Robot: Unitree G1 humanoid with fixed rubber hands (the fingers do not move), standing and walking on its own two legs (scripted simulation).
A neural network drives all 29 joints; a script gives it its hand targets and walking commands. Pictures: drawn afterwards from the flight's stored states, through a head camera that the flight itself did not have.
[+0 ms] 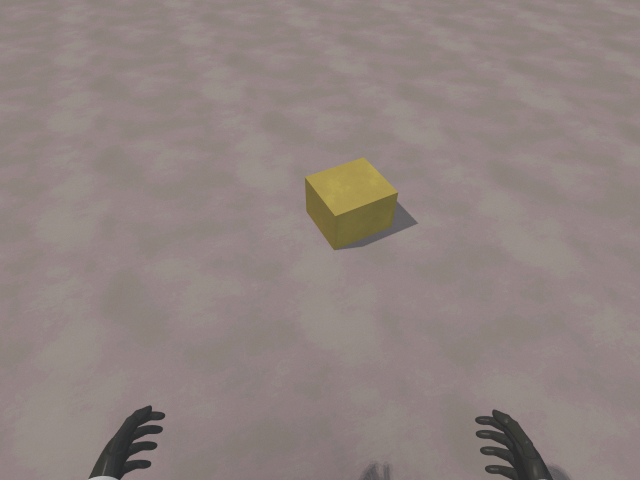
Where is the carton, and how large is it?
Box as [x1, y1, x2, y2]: [305, 157, 397, 249]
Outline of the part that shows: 363,157 305,177 306,211 334,249 391,226 397,191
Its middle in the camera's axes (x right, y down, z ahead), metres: +0.13 -0.14 +1.63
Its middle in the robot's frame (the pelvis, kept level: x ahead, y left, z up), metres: +1.25 -0.10 -0.65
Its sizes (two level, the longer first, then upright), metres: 0.286 0.258 0.199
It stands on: the floor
